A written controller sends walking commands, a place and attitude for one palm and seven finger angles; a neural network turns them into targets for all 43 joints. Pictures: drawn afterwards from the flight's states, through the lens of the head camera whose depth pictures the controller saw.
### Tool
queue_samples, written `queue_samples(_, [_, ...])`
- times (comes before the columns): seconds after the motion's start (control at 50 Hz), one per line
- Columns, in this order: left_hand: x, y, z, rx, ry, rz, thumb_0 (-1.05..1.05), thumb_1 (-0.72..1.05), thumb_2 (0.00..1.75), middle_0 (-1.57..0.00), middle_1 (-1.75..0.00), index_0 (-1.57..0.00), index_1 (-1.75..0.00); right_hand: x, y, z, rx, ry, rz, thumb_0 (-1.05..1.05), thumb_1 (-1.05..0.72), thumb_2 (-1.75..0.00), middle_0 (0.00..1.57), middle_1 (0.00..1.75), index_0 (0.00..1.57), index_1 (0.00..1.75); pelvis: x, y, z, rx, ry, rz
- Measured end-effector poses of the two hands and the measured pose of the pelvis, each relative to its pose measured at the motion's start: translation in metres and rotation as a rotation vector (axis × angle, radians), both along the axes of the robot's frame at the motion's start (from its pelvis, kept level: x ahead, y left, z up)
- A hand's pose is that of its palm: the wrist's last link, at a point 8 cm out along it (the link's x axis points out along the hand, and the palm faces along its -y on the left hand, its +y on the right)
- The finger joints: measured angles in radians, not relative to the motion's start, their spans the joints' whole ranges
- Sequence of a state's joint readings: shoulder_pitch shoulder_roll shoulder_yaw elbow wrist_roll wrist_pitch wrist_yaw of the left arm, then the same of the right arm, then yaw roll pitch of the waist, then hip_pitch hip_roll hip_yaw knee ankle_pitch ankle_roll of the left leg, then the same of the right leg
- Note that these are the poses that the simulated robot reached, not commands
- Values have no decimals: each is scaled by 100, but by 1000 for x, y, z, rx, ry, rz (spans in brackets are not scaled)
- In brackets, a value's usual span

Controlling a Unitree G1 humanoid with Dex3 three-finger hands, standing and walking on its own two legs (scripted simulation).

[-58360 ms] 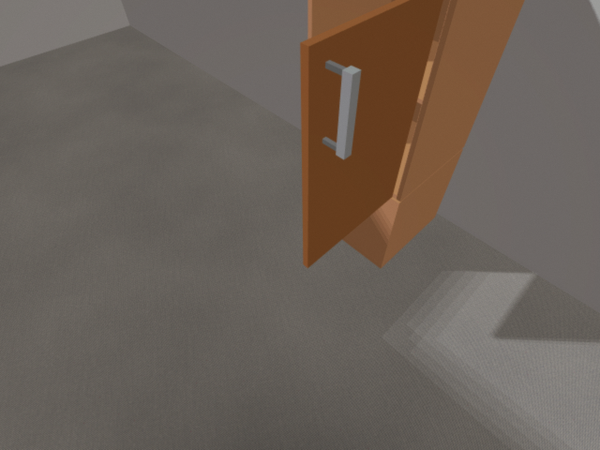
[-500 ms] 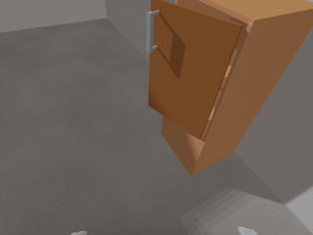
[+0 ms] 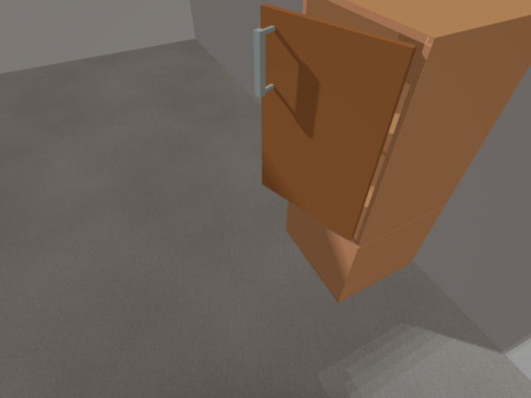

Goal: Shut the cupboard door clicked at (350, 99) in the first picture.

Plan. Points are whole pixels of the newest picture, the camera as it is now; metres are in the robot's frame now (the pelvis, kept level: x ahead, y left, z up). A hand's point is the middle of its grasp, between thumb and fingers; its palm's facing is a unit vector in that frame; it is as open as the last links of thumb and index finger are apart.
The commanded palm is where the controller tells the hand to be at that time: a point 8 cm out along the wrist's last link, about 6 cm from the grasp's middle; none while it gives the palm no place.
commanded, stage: let the arm hang, fingers relaxed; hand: left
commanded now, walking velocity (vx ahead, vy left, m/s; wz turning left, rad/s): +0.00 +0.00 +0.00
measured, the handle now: (265, 62) +0.85 +0.05 +0.13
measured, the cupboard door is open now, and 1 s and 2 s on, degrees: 20 20 20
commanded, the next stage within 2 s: look to check the result in 0.34 s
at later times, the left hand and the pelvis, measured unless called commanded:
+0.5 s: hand out of the picture -0.03 +0.14 -0.18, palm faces +0.05 -0.99 -0.15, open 7.3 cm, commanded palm none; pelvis +0.01 -0.01 +0.00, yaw +0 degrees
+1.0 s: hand out of the picture +0.00 +0.15 -0.18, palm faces +0.04 -0.98 -0.18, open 7.4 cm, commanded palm none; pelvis +0.03 -0.02 +0.00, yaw +0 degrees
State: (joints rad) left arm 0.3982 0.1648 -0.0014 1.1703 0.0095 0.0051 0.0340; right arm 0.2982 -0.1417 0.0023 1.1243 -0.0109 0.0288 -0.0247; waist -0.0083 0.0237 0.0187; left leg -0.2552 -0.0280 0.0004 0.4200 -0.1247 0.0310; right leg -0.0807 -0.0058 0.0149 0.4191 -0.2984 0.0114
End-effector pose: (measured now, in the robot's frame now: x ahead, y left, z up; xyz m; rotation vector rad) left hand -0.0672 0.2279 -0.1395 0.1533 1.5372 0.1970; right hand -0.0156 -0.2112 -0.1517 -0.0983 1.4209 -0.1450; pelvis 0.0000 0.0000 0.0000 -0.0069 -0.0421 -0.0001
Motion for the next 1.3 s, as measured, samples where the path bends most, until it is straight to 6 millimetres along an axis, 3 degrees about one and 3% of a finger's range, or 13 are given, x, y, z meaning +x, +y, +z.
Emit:
queue_samples(0.18, [39,-30,-10,-64,-111,-13,0,91,90,-20,-30,-20,-30,-1,-5,2,-10,-9,-14,1,-91,-90,20,30,20,30,2,-6,0,4,-1,0])
queue_samples(0.34, [46,-44,-14,-93,-110,-9,0,91,90,-20,-30,-20,-30,-8,-11,5,-26,17,-22,0,-91,-90,20,30,20,30,5,-10,-1,2,4,3])
queue_samples(0.5, [34,-39,-10,-69,-56,5,0,91,90,-20,-30,-20,-30,-7,-13,5,-24,41,-22,0,-91,-90,20,30,20,30,11,-14,0,1,7,4])
queue_samples(0.68, [30,-31,-6,-37,-30,11,0,91,90,-20,-30,-20,-30,12,-17,4,-22,20,-5,0,-91,-90,20,30,20,30,16,-16,0,2,5,5])
queue_samples(0.98, [59,-32,-8,-42,-85,-3,0,91,90,-20,-30,-20,-30,46,-33,8,-56,-39,20,0,-91,-90,20,30,20,30,25,-18,1,5,5,5])
queue_samples(1.16, [76,-27,-7,-31,-116,-11,0,91,90,-20,-30,-20,-30,52,-37,9,-65,-44,28,0,-91,-90,20,30,20,30,27,-19,1,5,9,14])
queue_samples(1.3, [78,-16,-16,-8,-150,53,0,91,90,-20,-30,-20,-30,55,-34,1,-63,-8,70,0,-91,-90,20,30,20,30,26,-15,-9,-9,8,77])
